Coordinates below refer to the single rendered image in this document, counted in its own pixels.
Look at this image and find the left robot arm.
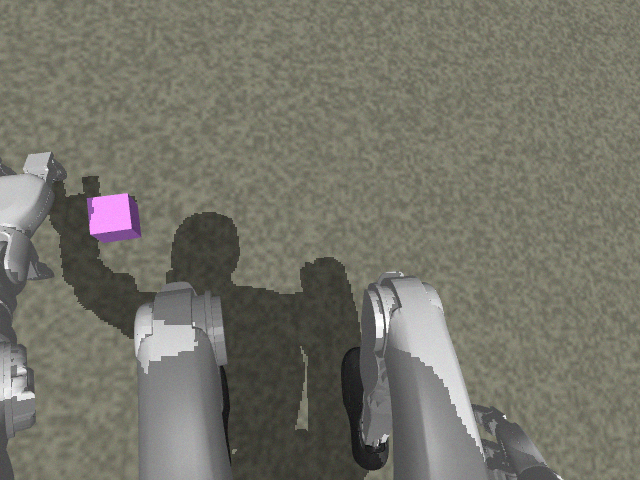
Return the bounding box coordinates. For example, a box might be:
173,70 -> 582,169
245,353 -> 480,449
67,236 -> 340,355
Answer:
0,226 -> 36,480

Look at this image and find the left robot hand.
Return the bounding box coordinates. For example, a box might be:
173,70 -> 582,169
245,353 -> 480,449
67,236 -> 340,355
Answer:
0,152 -> 67,281

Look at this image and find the right robot foot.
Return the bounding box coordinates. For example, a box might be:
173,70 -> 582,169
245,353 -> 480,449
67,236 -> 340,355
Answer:
341,347 -> 389,471

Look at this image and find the right robot hand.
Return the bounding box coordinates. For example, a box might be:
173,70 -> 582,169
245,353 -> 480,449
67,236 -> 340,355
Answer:
471,404 -> 548,480

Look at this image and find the cube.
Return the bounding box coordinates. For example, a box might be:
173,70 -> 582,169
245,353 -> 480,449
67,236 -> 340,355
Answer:
87,193 -> 141,243

